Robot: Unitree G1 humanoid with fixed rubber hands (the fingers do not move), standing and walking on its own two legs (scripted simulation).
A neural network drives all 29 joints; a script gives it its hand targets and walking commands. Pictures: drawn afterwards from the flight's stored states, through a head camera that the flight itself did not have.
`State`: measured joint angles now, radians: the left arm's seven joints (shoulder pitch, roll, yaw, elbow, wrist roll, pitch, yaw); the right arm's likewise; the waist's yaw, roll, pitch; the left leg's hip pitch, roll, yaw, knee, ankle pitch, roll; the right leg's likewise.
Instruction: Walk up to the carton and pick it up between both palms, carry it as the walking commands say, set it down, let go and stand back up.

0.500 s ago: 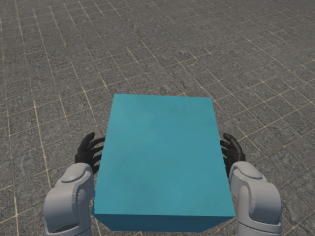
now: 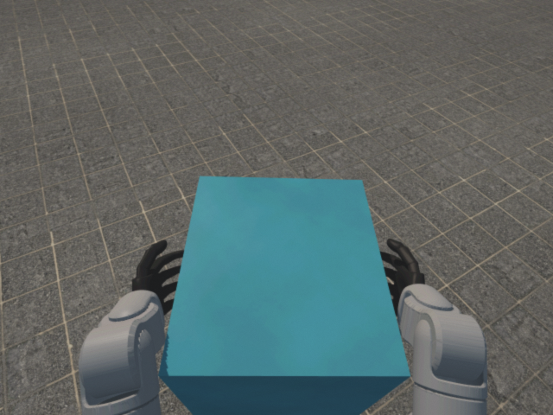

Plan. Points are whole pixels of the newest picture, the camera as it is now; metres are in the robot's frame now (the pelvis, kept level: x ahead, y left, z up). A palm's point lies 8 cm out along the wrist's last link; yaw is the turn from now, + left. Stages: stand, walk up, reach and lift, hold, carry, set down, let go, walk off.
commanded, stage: carry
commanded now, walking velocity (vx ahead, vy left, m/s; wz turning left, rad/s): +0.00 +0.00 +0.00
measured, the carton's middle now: (278, 300) +0.28 +0.00 +0.00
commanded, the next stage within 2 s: none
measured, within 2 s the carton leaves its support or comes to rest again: neither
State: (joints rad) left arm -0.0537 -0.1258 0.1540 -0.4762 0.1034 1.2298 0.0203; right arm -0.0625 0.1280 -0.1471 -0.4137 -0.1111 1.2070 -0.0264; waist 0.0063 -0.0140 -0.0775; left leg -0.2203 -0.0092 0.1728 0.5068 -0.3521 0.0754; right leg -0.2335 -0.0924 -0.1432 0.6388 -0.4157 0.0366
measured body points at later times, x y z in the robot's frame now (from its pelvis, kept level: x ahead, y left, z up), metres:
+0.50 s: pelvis +0.07 +0.00 -0.01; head +0.07 +0.01 +0.44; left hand +0.33 +0.17 +0.07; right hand +0.33 -0.16 +0.06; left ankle -0.05 +0.06 -0.72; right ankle +0.05 -0.11 -0.73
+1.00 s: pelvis +0.15 -0.03 +0.01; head +0.14 -0.01 +0.46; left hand +0.40 +0.15 +0.08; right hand +0.42 -0.19 +0.08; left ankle +0.13 +0.07 -0.71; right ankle +0.13 -0.10 -0.73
